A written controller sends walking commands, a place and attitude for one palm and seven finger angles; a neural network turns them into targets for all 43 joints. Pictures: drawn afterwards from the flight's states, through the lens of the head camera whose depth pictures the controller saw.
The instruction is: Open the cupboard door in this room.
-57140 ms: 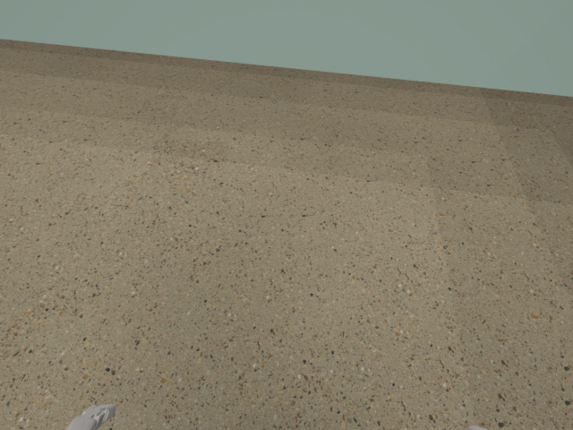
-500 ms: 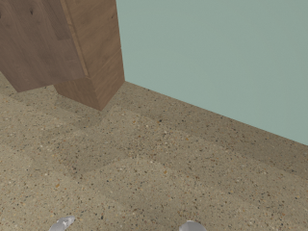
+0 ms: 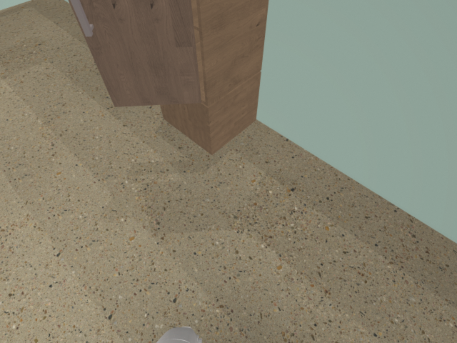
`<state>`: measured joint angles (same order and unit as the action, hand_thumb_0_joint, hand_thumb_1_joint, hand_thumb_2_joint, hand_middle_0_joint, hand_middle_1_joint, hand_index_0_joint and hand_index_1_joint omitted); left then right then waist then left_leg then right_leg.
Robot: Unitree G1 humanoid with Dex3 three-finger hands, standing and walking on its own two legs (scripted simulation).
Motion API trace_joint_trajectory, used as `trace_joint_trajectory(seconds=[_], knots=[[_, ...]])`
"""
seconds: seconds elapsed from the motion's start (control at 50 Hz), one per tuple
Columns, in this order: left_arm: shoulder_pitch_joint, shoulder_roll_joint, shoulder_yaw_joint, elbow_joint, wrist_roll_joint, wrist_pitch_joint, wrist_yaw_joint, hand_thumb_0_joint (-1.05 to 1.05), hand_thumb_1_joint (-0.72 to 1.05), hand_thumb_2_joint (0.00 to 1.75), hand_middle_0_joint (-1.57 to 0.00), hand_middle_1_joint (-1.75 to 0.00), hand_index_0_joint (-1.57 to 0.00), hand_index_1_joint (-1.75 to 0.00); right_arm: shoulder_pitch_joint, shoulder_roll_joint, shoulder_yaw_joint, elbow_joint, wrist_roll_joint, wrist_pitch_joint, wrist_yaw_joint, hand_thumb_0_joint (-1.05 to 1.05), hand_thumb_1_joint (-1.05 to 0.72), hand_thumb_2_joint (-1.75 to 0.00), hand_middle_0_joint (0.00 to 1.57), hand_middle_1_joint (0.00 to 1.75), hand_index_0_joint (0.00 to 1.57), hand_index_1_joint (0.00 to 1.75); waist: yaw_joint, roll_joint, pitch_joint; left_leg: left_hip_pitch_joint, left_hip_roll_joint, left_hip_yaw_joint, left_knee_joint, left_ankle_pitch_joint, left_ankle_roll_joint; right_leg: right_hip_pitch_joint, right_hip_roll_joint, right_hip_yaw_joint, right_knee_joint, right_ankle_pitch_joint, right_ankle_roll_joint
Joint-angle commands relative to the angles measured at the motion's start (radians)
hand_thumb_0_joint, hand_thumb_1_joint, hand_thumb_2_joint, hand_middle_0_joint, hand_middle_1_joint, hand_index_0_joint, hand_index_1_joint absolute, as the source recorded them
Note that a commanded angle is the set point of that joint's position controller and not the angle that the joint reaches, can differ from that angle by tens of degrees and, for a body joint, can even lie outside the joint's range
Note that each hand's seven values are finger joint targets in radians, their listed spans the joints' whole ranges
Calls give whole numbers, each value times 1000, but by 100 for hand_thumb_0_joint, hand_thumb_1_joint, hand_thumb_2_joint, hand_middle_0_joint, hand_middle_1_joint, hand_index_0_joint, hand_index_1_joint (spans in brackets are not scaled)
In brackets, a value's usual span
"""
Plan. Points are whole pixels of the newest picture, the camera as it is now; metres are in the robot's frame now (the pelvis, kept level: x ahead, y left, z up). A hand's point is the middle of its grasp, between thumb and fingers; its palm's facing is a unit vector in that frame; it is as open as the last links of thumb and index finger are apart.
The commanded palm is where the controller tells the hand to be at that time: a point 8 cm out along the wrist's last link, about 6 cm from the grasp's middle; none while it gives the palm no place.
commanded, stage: turn to face it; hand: left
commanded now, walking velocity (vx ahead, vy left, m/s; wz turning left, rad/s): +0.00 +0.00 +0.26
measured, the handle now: (82, 12) +1.02 +0.56 +0.04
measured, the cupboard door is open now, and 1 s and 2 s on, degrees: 47 47 47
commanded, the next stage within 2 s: take the last steps up to it in 0.04 s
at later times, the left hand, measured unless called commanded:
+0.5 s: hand out of the picture +0.07 +0.21 -0.16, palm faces +0.18 -0.95 -0.25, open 7.4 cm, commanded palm none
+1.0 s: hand out of the picture +0.07 +0.29 -0.19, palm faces +0.31 -0.93 -0.19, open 7.4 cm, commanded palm none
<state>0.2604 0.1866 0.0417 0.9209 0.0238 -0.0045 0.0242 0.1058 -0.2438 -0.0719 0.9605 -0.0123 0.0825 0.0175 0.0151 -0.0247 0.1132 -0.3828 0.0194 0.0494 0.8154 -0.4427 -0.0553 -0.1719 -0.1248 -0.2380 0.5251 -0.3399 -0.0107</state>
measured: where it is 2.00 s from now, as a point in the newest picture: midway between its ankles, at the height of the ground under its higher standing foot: (190, 258)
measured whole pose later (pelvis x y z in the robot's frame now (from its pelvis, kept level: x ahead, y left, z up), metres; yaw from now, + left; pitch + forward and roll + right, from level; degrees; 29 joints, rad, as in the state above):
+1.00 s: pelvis +0.17 +0.13 -0.02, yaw +13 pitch +0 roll +1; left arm 0.35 0.18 0.06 1.12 0.02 0.00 0.01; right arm 0.13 -0.17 -0.04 0.97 -0.03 -0.04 0.00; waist 0.04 -0.04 0.10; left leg -0.38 0.02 0.15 0.62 -0.25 0.05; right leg -0.35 -0.14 -0.04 1.20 -0.47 -0.01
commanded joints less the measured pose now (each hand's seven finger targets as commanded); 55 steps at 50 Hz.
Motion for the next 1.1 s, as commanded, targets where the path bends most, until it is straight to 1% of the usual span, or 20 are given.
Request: trace_joint_trajectory(seconds=[0.0,0.02,0.04,0.06,0.08,0.18,0.32,0.38,0.4,0.44,0.46,0.56,0.64,0.76,0.82,0.84,0.86,0.88,0.96,1.08], knots=[[38,216,59,-26,1,-13,5,0,90,90,-20,-30,-20,-30,8,-36,5,-70,1,-50,-2,0,-90,-90,20,30,20,30,-12,-167,-154,115,-33,58,-249,131,27,84,-217,132,-5,695,-65],[16,210,57,-27,-8,-10,2,0,90,90,-20,-30,-20,-30,59,-64,-1,-56,-2,-58,-3,0,-90,-90,20,30,20,30,-48,-123,-170,246,-18,46,-372,268,42,2,-193,102,80,612,-26],[18,168,49,-43,-14,-5,-4,0,90,90,-20,-30,-20,-30,103,-143,-19,-48,-10,-67,-7,0,-90,-90,20,30,20,30,-69,91,-221,400,139,-136,-411,484,101,-157,-106,52,244,332,34],[-18,99,24,-74,-22,3,-7,0,90,90,-20,-30,-20,-30,165,-231,-39,-43,-13,-68,-19,0,-90,-90,20,30,20,30,-103,330,-233,443,371,-423,-441,897,252,-337,5,80,437,-291,82],[-54,122,27,-84,-14,21,3,0,90,90,-20,-30,-20,-30,172,-237,-33,-31,-11,-56,-28,0,-90,-90,20,30,20,30,-99,225,-218,353,401,-373,-427,884,311,-307,4,202,522,-337,61],[-11,110,37,-10,0,33,-21,0,90,90,-20,-30,-20,-30,39,-130,1,-70,-14,-74,-44,0,-90,-90,20,30,20,30,-18,205,-129,211,220,-228,-518,404,230,-320,26,213,580,-118,57],[-65,75,30,-30,2,4,-41,0,90,90,-20,-30,-20,-30,112,-137,-9,-42,-18,-88,-29,0,-90,-90,20,30,20,30,-31,159,-91,179,184,-271,-558,79,241,-242,57,143,270,-124,49],[45,73,36,6,2,-10,-43,0,90,90,-20,-30,-20,-30,83,-126,-11,-43,-13,-83,-25,0,-90,-90,20,30,20,30,25,148,-94,43,131,-243,-482,-34,206,-5,95,108,46,-38,45],[114,93,44,29,5,-18,-39,0,90,90,-20,-30,-20,-30,69,-106,-10,-45,-8,-84,-22,0,-90,-90,20,30,20,30,65,68,-96,-69,74,-203,-374,-77,170,150,74,135,-69,4,38],[252,252,77,55,13,-31,-15,0,90,90,-20,-30,-20,-30,6,-29,6,-104,-2,-90,-8,0,-90,-90,20,30,20,30,142,-358,-78,-403,-72,-33,117,-180,66,312,-382,721,-372,-290,-110],[226,236,69,47,2,-33,-9,0,90,90,-20,-30,-20,-30,-38,-88,-6,-111,-20,-84,-1,0,-90,-90,20,30,20,30,118,-206,-12,-412,-11,-115,270,-101,63,176,-424,758,-422,-358,-157],[77,112,36,47,-3,-69,-8,0,90,90,-20,-30,-20,-30,66,-26,-6,-18,-16,-64,23,0,-90,-90,20,30,20,30,1,-168,16,-313,58,-78,331,228,18,54,-222,294,-368,91,-53],[163,125,40,101,-1,-84,-7,0,90,90,-20,-30,-20,-30,27,8,2,-15,-8,-66,32,0,-90,-90,20,30,20,30,26,-92,-7,-317,62,-9,201,266,-1,146,-217,190,-341,302,-58],[189,146,39,148,11,-74,-5,0,90,90,-20,-30,-20,-30,-49,34,23,-45,-4,-91,42,0,-90,-90,20,30,20,30,44,-180,-8,-175,35,67,-124,227,30,163,-221,116,-256,464,-53],[136,163,46,146,6,-67,-6,0,90,90,-20,-30,-20,-30,129,-4,15,9,-11,-115,25,0,-90,-90,20,30,20,30,-53,-152,-84,158,-33,121,-288,243,66,59,-195,65,-50,604,-29],[138,136,39,142,4,-64,-11,0,90,90,-20,-30,-20,-30,278,-71,-1,51,-15,-119,14,0,-90,-90,20,30,20,30,-109,-33,-175,367,-8,96,-315,246,77,-21,-153,41,155,506,-8],[180,75,33,123,-10,-55,-19,0,90,90,-20,-30,-20,-30,413,-201,-35,78,-28,-127,-4,0,-90,-90,20,30,20,30,-151,251,-304,580,229,-222,-343,298,148,-242,-6,0,434,47,30],[135,44,19,87,-13,-49,-17,0,90,90,-20,-30,-20,-30,475,-252,-47,92,-18,-119,-24,0,-90,-90,20,30,20,30,-165,365,-354,612,357,-438,-489,309,214,-383,73,106,676,-291,21],[34,33,25,89,1,-33,-28,0,90,90,-20,-30,-20,-30,193,-95,-3,16,-18,-129,-33,0,-90,-90,20,30,20,30,-50,182,-98,190,318,-254,-601,75,209,-432,-41,220,808,-44,-9],[47,6,28,78,3,-9,-37,0,90,90,-20,-30,-20,-30,204,-32,4,30,-16,-158,-36,0,-90,-90,20,30,20,30,8,86,-74,161,269,-83,-673,256,229,-396,-33,213,576,93,11]])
